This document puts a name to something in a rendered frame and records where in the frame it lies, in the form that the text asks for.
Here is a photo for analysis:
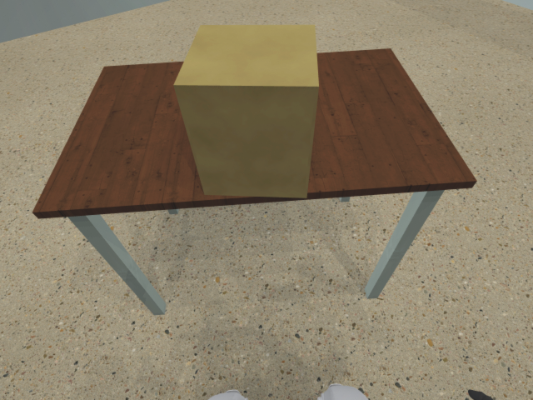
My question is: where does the table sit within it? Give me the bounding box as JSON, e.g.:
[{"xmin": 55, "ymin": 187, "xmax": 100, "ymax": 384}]
[{"xmin": 32, "ymin": 48, "xmax": 477, "ymax": 315}]

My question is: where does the carton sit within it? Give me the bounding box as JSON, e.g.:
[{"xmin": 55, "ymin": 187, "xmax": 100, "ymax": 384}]
[{"xmin": 173, "ymin": 25, "xmax": 319, "ymax": 198}]

